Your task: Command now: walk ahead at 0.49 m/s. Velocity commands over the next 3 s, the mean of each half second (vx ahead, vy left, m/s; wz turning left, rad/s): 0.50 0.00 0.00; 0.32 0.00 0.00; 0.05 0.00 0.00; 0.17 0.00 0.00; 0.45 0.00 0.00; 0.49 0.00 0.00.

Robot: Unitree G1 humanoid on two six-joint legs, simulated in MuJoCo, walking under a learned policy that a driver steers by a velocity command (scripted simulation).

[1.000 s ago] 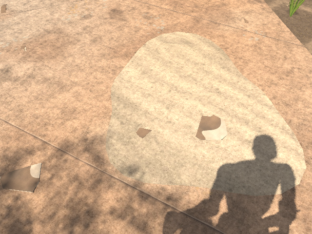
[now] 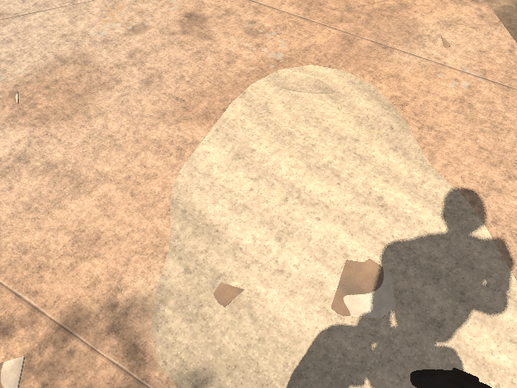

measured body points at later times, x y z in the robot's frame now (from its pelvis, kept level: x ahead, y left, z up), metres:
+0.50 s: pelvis +0.27 -0.01 +0.01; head +0.30 -0.01 +0.46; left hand +0.47 +0.20 -0.10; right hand +0.17 -0.23 -0.13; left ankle +0.15 +0.06 -0.72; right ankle +0.44 -0.13 -0.69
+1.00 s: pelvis +0.49 -0.04 +0.02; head +0.52 -0.05 +0.47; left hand +0.45 +0.18 -0.13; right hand +0.59 -0.27 -0.13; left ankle +0.59 +0.06 -0.70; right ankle +0.46 -0.11 -0.72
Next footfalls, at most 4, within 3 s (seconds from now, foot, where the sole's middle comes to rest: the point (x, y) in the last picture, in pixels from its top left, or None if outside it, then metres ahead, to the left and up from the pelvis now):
0.04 left None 0.19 0.06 -0.76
0.60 right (338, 359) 0.51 -0.12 -0.76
1.06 left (271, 313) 0.62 0.05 -0.76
2.02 left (253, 284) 0.71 0.11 -0.76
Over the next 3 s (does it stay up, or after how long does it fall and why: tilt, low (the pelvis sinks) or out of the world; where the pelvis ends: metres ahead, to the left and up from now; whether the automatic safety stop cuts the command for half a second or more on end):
stays up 1.12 0.01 0.01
